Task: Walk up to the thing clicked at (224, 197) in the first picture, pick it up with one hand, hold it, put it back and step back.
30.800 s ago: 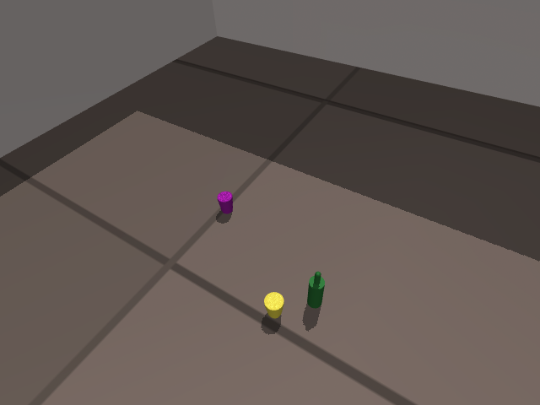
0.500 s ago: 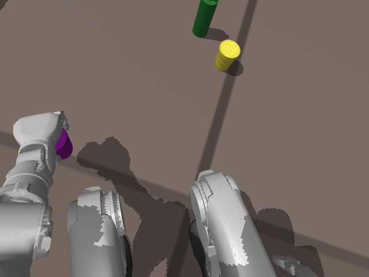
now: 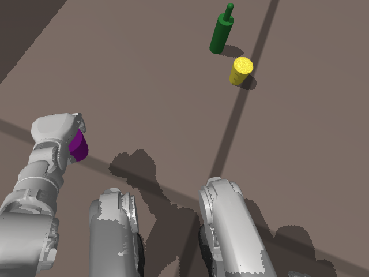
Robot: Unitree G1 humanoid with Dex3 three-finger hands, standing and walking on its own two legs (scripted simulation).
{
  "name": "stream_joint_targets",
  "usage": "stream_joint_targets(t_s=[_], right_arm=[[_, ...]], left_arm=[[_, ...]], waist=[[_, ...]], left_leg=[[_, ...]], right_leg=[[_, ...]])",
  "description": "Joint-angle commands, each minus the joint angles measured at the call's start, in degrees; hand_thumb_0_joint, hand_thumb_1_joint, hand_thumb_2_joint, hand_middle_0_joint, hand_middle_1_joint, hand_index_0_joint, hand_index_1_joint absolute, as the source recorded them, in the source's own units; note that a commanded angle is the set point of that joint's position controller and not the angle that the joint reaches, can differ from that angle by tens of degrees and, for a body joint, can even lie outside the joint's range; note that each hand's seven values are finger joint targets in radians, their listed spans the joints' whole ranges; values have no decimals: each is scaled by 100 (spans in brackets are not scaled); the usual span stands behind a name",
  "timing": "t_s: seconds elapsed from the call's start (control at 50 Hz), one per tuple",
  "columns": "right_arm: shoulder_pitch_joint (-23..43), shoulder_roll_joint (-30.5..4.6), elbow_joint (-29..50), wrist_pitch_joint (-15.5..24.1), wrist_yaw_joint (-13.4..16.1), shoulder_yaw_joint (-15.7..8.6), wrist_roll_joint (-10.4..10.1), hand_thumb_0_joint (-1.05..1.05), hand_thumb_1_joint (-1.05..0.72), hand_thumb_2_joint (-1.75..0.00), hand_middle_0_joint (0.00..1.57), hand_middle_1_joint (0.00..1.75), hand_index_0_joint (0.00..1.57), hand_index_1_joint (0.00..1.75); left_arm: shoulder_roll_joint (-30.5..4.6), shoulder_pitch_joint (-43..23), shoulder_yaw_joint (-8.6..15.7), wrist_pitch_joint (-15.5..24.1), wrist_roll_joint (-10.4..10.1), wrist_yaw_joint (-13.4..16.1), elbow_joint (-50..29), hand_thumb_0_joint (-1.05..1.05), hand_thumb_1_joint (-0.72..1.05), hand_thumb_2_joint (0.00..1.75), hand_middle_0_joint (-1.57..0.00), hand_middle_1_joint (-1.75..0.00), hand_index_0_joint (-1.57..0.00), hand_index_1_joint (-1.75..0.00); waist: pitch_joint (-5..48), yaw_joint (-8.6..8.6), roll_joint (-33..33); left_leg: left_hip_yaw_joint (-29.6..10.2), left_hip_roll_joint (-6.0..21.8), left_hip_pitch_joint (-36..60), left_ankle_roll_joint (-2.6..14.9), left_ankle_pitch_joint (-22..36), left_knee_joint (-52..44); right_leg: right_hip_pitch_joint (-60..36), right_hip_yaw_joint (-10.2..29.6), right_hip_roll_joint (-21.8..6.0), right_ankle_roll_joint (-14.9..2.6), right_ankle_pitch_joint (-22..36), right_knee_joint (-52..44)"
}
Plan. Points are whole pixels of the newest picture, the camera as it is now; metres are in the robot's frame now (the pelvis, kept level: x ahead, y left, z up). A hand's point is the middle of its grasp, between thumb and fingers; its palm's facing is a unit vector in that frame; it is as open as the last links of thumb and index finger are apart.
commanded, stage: lift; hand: left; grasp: from above
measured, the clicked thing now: (72, 145) +0.45 +0.26 -0.18
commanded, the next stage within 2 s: hold in 1.38 s
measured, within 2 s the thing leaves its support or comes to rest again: neither
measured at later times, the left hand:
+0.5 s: hand (7, 149) +0.38 +0.28 +0.03, palm faces -0.42 -0.10 -0.90, open 9.4 cm
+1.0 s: hand out of the picture +0.36 +0.27 +0.21, palm faces -0.46 -0.11 -0.88, open 9.4 cm
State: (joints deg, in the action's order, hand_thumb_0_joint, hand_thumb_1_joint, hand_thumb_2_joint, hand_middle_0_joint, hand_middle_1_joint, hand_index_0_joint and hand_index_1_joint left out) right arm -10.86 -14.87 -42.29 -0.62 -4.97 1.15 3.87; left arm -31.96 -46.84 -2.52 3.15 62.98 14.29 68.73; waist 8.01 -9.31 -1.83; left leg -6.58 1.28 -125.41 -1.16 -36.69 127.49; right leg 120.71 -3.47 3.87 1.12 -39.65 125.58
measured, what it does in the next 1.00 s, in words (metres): rises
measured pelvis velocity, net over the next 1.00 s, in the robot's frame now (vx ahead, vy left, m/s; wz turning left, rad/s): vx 0.05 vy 0.02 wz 0.08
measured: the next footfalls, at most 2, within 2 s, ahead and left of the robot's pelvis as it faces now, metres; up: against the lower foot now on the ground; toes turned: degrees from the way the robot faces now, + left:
none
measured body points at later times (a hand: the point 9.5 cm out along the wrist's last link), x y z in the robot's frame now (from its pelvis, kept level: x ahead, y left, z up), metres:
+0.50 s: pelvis +0.01 +0.01 +0.14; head +0.16 +0.04 +0.56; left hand +0.40 +0.28 +0.08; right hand +0.14 -0.25 +0.01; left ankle +0.09 +0.13 -0.35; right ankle +0.09 -0.12 -0.35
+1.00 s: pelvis +0.05 +0.02 +0.30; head +0.12 +0.03 +0.75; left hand +0.38 +0.27 +0.26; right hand +0.16 -0.24 +0.18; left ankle +0.09 +0.13 -0.35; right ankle +0.09 -0.12 -0.35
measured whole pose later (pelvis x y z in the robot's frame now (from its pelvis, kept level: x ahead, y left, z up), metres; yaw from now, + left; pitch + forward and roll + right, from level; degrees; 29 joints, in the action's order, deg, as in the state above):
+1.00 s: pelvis +0.05 +0.02 +0.30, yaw +5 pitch +17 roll -2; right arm -14.3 -13.3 -42.1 -1.2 2.8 -1.3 -2.1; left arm -22.6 -20.7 -10.8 -2.0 57.3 10.1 50.7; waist 8.7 -4.5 -2.1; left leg -1.4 1.5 -55.6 0.2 -26.6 65.5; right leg 52.1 0.9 1.9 1.2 -27.9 63.3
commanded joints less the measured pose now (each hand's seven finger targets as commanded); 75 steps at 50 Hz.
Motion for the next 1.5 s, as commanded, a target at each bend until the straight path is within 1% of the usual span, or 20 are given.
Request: stream_joint_targets(t_s=[0.0, 0.04, 0.08, 0.2, 0.28, 0.34, 0.4, 0.46, 0.48, 0.52, 0.56, 0.74, 0.8, 0.84, 0.92, 1.0, 1.18, 1.28, 1.38, 1.48], right_arm=[[-939, -1209, 359, 30, 154, -482, -107, 0, -92, -90, 20, 30, 20, 30], [-909, -1189, 443, 10, 192, -514, -145, 0, -92, -91, 20, 30, 20, 30], [-876, -1148, 480, 2, 216, -511, -187, 0, -92, -90, 20, 30, 20, 30], [-764, -1100, 589, -51, 354, -585, -329, 0, -92, -90, 20, 30, 20, 30], [-692, -1031, 613, -63, 439, -614, -387, 0, -92, -91, 20, 30, 20, 30], [-596, -1002, 621, -68, 503, -644, -430, 0, -92, -91, 20, 30, 20, 30], [-501, -940, 622, -68, 575, -641, -471, 0, -92, -91, 20, 30, 20, 30], [-402, -887, 655, -77, 640, -631, -514, 0, -92, -91, 20, 30, 20, 30], [-340, -852, 668, -73, 663, -618, -521, 0, -92, -91, 20, 30, 20, 30], [-302, -838, 645, -71, 711, -604, -555, 0, -92, -91, 20, 30, 20, 30], [-295, -793, 639, -61, 758, -576, -574, 0, -92, -91, 20, 30, 20, 30], [-359, -705, 518, 64, 875, -532, -620, 0, -92, -91, 20, 30, 20, 30], [-395, -720, 515, 106, 882, -541, -613, 0, -92, -91, 20, 30, 20, 30], [-452, -699, 504, 119, 869, -526, -604, 0, -92, -91, 20, 30, 20, 30], [-525, -715, 515, 140, 842, -541, -568, 0, -92, -91, 20, 30, 20, 30], [-558, -724, 534, 139, 810, -560, -567, 0, -92, -91, 20, 30, 20, 30], [-634, -727, 499, 100, 798, -622, -579, 0, -91, -91, 20, 30, 20, 30], [-566, -726, 527, 66, 778, -636, -603, 0, -91, -90, 20, 30, 20, 30], [-456, -742, 600, 45, 773, -659, -638, 0, -91, -90, 20, 30, 20, 30], [-395, -767, 615, 45, 771, -675, -641, 0, -91, -90, 20, 30, 20, 30]], left_arm=[[-1328, -1674, 181, 17, -132, 18, -1490, 0, 35, 88, -73, -94, -77, -90], [-1487, -1587, 240, 25, -199, -41, -1817, 0, 34, 90, -73, -96, -76, -93], [-1216, -1309, 101, -4, -270, -111, -1869, 0, 35, 89, -73, -95, -76, -91], [-1294, -862, 167, -123, -362, -169, -2504, 0, 35, 90, -71, -99, -75, -95], [-1072, -776, 35, -239, -417, -208, -2884, 0, 34, 88, -71, -97, -75, -93], [-922, -456, -16, -336, -438, -236, -3082, 0, 36, 90, -73, -97, -77, -94], [-799, -244, -69, -442, -512, -245, -3207, 0, 32, 85, -71, -94, -74, -90], [-900, 125, -6, -510, -556, -275, -3372, 0, 32, 87, -71, -95, -74, -92], [-669, 233, -166, -530, -590, -307, -3376, 0, 34, 88, -74, -94, -77, -91], [-831, 369, -39, -567, -600, -298, -3497, 0, 34, 87, -74, -92, -76, -90], [-744, 310, -127, -570, -632, -295, -3679, 0, 33, 89, -75, -91, -77, -89], [-198, 832, -452, -528, -610, -287, -3001, 0, 34, 89, -77, -89, -78, -88], [-312, 779, -352, -496, -580, -244, -2993, 0, 35, 90, -76, -92, -77, -91], [-106, 840, -477, -486, -556, -240, -2851, 0, 39, 90, -79, -93, -80, -91], [-112, 899, -423, -470, -552, -178, -2668, 0, 41, 94, -81, -92, -82, -92], [-78, 1035, -404, -469, -518, -111, -2732, 0, 39, 93, -80, -90, -81, -90], [-56, 966, -430, -535, -562, -82, -2895, 0, 38, 101, -81, -92, -80, -93], [100, 1149, -531, -549, -619, -169, -2774, 0, 42, 103, -84, -93, -83, -94], [-44, 1238, -466, -495, -564, -241, -2978, 0, 44, 106, -84, -97, -84, -97], [-94, 1140, -463, -476, -543, -293, -2957, 0, 42, 102, -82, -96, -82, -96]], waist=[[3889, 131, -891], [4073, 216, -847], [3793, 171, -786], [3929, 331, -746], [3824, 295, -803], [3893, 389, -922], [3522, 319, -800], [3406, 398, -700], [3348, 349, -621], [3219, 432, -720], [3104, 369, -633], [2103, 396, -425], [2062, 463, -462], [1879, 443, -419], [1681, 457, -343], [1589, 561, -292], [1689, 564, -34], [1295, 558, 87], [1294, 682, -51], [1229, 645, 63]], left_leg=[[508, -165, 3030, 303, 540, -1636], [520, -153, 3203, 308, 558, -1760], [491, -163, 3198, 308, 426, -1962], [426, -148, 3990, 283, 555, -2568], [390, -124, 4555, 266, 606, -3045], [351, -117, 5133, 221, 786, -3448], [325, -116, 5417, 218, 657, -3919], [416, -130, 5777, 228, 656, -4310], [402, -130, 5940, 220, 679, -4460], [407, -110, 6299, 204, 758, -4771], [435, -115, 6583, 203, 788, -5060], [395, -72, 7588, 159, 1188, -6346], [420, -77, 7988, 150, 1419, -6706], [428, -82, 8210, 142, 1624, -6923], [419, -77, 8671, 126, 1699, -7387], [426, -82, 9098, 103, 2006, -7744], [603, -174, 9835, 168, 3001, -8138], [673, -209, 10013, 170, 2880, -8505], [667, -210, 10385, 128, 3139, -8790], [722, -210, 10563, 159, 3349, -8903]], right_leg=[[-2140, -205, 66, -383, 877, -1979], [-2430, -130, 74, -370, 816, -2163], [-2394, -131, 56, -366, 703, -2314], [-2897, -93, 38, -354, 823, -2784], [-3212, -76, 6, -341, 928, -3154], [-3525, -79, -18, -342, 1090, -3402], [-3902, -36, -39, -315, 1019, -3857], [-4469, 72, -26, -292, 953, -4389], [-4602, 78, -24, -296, 992, -4514], [-4868, 100, -31, -288, 1058, -4769], [-5261, 140, -18, -280, 1090, -5122], [-6356, 229, -28, -275, 1485, -6284], [-6779, 255, -38, -273, 1705, -6613], [-6977, 252, -35, -271, 1902, -6801], [-7361, 253, -64, -258, 1972, -7239], [-7751, 271, -82, -263, 2215, -7542], [-8887, 425, -154, -146, 3277, -8274], [-9125, 480, -180, -129, 3193, -8683], [-9414, 450, -168, -153, 3311, -8840], [-9623, 501, -175, -120, 3577, -9004]])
